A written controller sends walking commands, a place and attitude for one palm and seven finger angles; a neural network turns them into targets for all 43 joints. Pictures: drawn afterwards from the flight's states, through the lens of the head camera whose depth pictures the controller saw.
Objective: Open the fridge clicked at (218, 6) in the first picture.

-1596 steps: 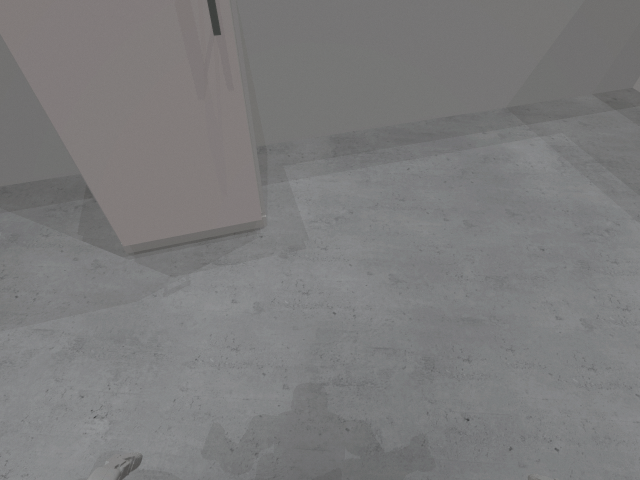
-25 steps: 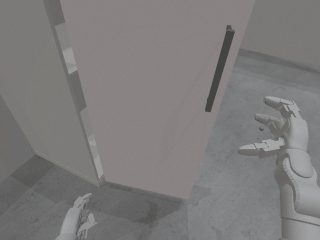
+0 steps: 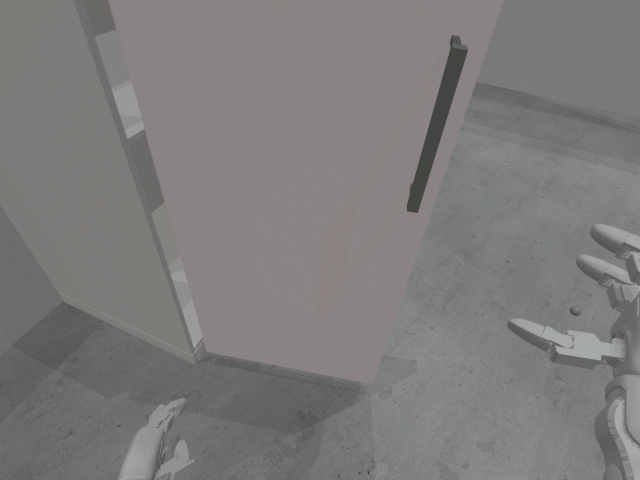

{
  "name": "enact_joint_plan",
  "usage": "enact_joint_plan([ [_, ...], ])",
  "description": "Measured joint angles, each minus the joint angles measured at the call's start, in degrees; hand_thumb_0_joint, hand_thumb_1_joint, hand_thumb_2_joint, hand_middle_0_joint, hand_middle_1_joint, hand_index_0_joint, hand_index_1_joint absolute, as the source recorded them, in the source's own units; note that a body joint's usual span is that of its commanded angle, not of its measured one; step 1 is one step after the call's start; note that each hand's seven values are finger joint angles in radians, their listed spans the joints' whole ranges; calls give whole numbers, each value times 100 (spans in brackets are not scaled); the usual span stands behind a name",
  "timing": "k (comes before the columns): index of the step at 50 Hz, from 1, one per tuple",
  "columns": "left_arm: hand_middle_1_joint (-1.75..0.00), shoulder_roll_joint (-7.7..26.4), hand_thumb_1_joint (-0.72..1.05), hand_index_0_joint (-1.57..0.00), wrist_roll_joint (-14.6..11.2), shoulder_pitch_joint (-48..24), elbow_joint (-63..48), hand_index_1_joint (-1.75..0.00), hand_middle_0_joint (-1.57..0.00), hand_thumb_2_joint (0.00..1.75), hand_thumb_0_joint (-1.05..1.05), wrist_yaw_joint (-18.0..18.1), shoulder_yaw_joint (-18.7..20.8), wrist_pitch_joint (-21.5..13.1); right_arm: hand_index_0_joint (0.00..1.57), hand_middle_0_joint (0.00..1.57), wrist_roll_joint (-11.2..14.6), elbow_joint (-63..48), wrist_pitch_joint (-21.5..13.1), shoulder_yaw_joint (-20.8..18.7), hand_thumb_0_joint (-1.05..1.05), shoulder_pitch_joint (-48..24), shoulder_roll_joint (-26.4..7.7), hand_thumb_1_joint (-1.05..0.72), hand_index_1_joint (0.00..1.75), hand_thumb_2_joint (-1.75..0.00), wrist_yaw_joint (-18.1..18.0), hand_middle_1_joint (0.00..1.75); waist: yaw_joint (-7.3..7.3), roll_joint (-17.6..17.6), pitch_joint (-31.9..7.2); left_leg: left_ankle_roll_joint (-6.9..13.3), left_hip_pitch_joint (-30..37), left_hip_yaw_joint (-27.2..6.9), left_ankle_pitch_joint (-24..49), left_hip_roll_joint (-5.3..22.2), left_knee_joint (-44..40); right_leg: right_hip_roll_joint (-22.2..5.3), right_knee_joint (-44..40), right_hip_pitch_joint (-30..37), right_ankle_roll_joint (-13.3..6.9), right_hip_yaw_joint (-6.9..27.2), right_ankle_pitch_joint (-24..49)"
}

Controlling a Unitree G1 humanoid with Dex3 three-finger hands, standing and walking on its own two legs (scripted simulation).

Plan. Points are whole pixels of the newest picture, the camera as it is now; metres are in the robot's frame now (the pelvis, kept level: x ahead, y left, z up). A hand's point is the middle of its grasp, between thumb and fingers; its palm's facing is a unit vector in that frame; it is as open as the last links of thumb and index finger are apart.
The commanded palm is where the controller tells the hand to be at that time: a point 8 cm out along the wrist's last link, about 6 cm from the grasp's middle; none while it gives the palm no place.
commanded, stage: draw the hand back to the body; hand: right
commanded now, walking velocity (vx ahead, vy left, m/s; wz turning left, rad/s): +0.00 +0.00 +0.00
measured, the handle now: (431, 133) +0.54 -0.17 +0.20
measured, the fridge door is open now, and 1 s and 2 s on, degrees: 76 76 76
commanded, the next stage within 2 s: step back with the hand held close in 0.78 s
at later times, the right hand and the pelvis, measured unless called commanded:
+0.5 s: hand (619, 373) +0.19 -0.28 +0.15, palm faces +0.49 +0.80 -0.33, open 8.0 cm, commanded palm +0.15 -0.31 +0.17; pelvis +0.01 -0.01 +0.00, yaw +0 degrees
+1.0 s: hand (618, 359) +0.20 -0.28 +0.15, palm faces +0.47 +0.81 -0.35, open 7.4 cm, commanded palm +0.14 -0.32 +0.17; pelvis +0.00 -0.02 +0.00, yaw +0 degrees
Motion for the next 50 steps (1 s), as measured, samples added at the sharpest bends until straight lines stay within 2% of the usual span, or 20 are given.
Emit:
enact_joint_plan([
  [7, -30, -3, 90, -20, 2, 134, 93, -30, -20, 90, 1, 26, 133, 31, 23, 23, -36, -60, -388, -77, -1, 599, -57, -11, 76, -52, 34, 76, 191, -16, -13, -5, -2, -86, 0, -14, 3, -20, -27, 52, -7, -87, -16],
  [11, -30, -6, 90, -20, 2, 166, 50, -30, -20, 90, 1, 25, 206, -3, 23, 23, -41, -255, -509, -180, 0, 1040, -116, -26, 67, -59, 57, 68, 225, 2, -64, -6, -12, -123, -23, -28, 24, -40, 18, 48, -2, -121, -64],
  [21, -30, 20, 90, -20, 0, 37, -72, -30, -20, 90, 1, 26, 284, -156, 22, 22, -58, -704, -669, -341, 0, 1790, -132, -62, 46, -76, 27, 47, 68, -14, -112, -49, 18, -102, -57, 8, 28, -5, 119, 16, -35, -98, -142],
  [27, -30, -35, 90, -20, 15, -92, -120, -30, -20, 90, 1, 52, 231, -211, 21, 21, -80, -671, -617, -330, 1, 1703, -61, -78, 36, -84, -31, 37, -52, 12, -44, -75, 59, -46, -38, 41, -12, 35, 135, 2, -62, -42, -133],
  [31, -30, -96, 90, -20, 45, -159, -114, -30, -20, 90, 1, 51, 167, -231, 21, 21, -91, -673, -561, -291, 1, 1543, -8, -84, 33, -87, -66, 33, -76, 49, -16, -87, 77, -32, -19, 67, -41, 64, 104, 13, -77, -31, -111],
  [38, -30, -199, 90, -20, 59, -142, -146, -30, -20, 90, 1, 14, 88, -185, 21, 21, -70, -816, -514, -274, 1, 1586, -60, -88, 31, -89, -38, 31, -14, 83, -46, -109, 104, -61, -9, 90, -78, 86, 75, 48, -93, -64, -119],
  [46, -30, -161, 90, -20, 49, -30, -114, -30, -20, 90, 1, 12, 105, -97, 21, 21, -60, -809, -471, -329, 1, 1625, -97, -89, 30, -89, -26, 31, 22, 55, -19, -123, 92, -80, 4, 97, -96, 92, 74, 36, -106, -82, -122],
  [50, -30, -66, 90, -20, 19, -29, -272, -30, -20, 90, 1, -37, 76, 109, 21, 21, -146, -913, -558, -436, 1, 1664, -148, -89, 30, -89, -1, 31, 147, 22, -118, -131, -296, -19, -4, 41, 55, 28, 425, -471, -115, -1, -213],
])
